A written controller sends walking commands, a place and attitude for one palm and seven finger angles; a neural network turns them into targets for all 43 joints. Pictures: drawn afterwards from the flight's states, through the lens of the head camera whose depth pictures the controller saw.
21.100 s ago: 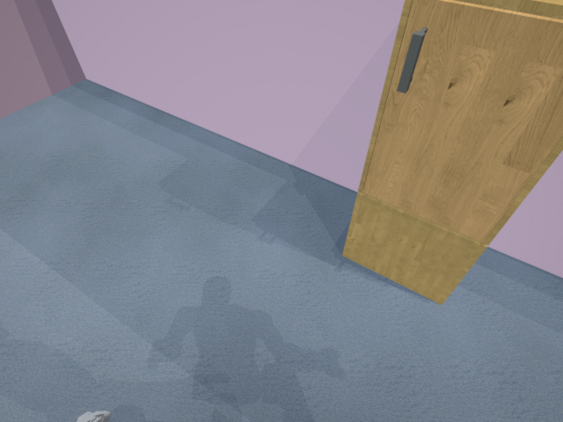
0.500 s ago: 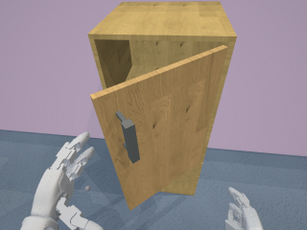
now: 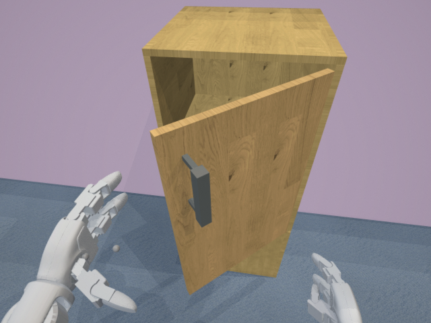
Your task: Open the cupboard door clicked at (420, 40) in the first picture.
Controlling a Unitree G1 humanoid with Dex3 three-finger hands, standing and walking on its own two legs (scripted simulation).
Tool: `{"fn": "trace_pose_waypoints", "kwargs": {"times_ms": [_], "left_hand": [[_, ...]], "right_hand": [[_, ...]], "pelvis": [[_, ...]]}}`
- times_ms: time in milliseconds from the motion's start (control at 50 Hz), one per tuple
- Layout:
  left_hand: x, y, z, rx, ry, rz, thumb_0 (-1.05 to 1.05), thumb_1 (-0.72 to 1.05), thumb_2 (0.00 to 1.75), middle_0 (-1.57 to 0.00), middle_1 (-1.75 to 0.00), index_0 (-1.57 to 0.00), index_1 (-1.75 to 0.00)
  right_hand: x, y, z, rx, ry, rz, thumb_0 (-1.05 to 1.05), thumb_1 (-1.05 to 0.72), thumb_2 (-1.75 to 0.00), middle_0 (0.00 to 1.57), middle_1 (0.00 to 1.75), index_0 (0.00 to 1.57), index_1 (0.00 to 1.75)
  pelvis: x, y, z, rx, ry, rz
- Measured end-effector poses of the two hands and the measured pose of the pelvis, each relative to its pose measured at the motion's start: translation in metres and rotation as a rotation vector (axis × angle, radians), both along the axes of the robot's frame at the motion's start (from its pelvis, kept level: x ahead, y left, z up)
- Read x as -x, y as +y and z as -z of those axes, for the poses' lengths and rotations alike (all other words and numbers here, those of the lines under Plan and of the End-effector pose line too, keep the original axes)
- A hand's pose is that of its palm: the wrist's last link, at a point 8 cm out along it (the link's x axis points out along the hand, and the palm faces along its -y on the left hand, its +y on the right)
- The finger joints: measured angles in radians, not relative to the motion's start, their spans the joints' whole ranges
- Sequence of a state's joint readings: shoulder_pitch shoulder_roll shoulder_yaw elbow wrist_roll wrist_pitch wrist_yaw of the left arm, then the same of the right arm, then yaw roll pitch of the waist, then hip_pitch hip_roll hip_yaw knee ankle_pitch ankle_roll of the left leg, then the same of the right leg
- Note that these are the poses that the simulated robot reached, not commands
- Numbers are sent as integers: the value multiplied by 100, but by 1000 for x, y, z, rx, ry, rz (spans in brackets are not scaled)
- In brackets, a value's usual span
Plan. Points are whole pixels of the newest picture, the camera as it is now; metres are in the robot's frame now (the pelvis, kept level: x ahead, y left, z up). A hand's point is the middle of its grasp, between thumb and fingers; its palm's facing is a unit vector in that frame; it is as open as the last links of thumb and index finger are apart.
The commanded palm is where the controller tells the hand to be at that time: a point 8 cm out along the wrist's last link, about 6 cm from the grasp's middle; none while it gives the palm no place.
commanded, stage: draw the hand back to the body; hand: left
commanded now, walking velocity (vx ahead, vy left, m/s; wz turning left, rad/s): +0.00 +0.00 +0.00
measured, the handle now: (196, 190) +0.30 +0.08 +0.13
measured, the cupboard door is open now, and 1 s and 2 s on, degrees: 41 41 41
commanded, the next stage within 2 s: step back with the hand held close in 1.12 s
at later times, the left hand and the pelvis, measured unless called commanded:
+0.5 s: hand (81, 224) +0.20 +0.23 +0.15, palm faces +0.36 -0.85 -0.39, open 12.0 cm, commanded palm +0.15 +0.28 +0.17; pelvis +0.01 +0.01 +0.01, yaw -2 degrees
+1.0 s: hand (71, 209) +0.22 +0.25 +0.16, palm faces +0.42 -0.81 -0.40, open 7.6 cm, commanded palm +0.17 +0.30 +0.18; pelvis +0.02 +0.00 +0.01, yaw -2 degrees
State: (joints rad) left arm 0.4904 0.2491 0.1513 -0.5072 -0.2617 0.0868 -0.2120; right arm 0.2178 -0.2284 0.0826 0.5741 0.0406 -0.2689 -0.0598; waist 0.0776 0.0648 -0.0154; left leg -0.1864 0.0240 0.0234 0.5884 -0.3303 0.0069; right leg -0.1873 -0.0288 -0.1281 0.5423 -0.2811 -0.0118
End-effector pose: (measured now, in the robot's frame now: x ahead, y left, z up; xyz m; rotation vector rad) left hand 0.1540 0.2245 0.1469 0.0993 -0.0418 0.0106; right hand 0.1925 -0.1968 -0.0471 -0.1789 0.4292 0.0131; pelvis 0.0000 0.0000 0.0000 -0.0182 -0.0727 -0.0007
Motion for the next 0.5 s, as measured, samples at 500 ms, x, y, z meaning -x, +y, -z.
{"fn": "trace_pose_waypoints", "kwargs": {"times_ms": [500], "left_hand": [[-8,47,-24,-335,-103,-341,0,18,60,-19,-31,-19,-30]], "right_hand": [[15,-13,20,57,206,88,2,-90,-89,20,30,20,30]], "pelvis": [[-12,6,-11,-4,-26,33]]}}
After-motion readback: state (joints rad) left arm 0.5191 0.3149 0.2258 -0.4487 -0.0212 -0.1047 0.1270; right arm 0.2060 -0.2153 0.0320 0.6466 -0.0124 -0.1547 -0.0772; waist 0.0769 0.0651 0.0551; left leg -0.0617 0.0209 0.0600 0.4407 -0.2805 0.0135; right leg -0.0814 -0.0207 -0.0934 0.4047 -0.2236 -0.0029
